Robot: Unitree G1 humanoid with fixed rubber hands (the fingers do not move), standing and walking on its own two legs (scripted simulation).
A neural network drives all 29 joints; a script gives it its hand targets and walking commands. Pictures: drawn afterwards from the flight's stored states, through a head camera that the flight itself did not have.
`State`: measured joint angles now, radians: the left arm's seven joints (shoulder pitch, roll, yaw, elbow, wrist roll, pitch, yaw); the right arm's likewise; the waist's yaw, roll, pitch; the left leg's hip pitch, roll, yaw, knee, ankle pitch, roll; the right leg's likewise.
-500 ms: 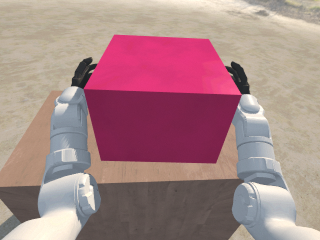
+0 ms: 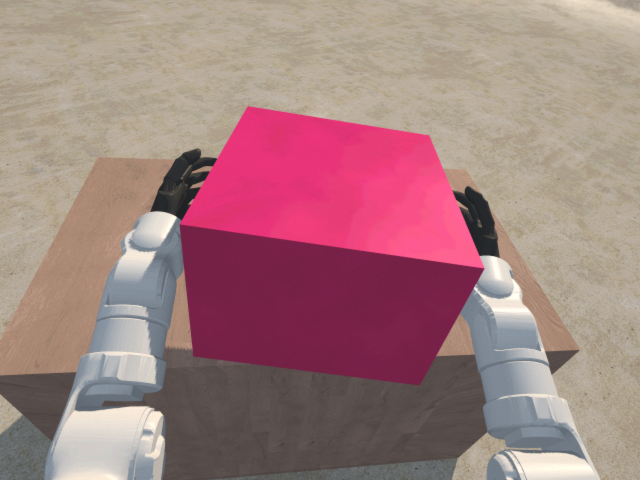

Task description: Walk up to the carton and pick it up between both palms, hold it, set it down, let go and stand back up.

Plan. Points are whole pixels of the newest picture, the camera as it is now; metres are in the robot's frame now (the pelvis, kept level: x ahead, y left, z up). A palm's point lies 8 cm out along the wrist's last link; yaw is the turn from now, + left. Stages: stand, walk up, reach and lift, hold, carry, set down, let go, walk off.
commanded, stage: hold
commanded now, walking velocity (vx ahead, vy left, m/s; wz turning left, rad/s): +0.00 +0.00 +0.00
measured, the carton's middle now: (325, 232) +0.41 -0.03 +0.11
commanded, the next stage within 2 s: none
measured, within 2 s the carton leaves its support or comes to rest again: neither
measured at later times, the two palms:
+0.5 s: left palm (156, 214) +0.38 +0.18 +0.17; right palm (472, 230) +0.36 -0.20 +0.17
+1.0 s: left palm (156, 241) +0.33 +0.17 +0.18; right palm (486, 236) +0.34 -0.21 +0.17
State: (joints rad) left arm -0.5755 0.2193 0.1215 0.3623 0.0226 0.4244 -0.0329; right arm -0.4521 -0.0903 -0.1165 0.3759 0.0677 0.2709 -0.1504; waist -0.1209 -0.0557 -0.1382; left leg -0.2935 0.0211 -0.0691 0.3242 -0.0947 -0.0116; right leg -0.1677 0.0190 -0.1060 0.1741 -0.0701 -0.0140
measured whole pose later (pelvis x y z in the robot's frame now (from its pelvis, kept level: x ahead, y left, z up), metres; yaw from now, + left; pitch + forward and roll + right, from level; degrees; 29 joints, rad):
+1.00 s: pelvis +0.02 -0.01 +0.00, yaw -1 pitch -3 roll -1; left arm -0.25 0.01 0.24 -0.38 0.18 0.82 -0.05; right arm -0.38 -0.20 -0.02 0.04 0.28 0.49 -0.12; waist -0.08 -0.03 -0.01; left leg -0.09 0.03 -0.06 0.24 -0.11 -0.03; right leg 0.01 0.03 -0.09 0.13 -0.10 -0.03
